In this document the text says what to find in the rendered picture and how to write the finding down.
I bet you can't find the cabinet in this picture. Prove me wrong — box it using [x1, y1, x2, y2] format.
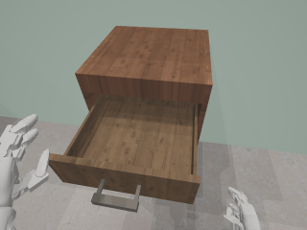
[75, 26, 213, 145]

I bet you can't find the robot left forearm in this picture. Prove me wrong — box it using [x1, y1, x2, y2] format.
[0, 206, 16, 230]

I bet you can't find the drawer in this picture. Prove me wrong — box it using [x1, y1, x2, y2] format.
[48, 94, 201, 205]

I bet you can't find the robot right hand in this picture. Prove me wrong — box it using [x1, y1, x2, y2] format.
[224, 187, 262, 230]

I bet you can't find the robot left hand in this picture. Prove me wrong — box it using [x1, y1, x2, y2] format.
[0, 114, 50, 207]

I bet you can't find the handle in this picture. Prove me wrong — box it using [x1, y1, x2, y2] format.
[91, 179, 142, 213]

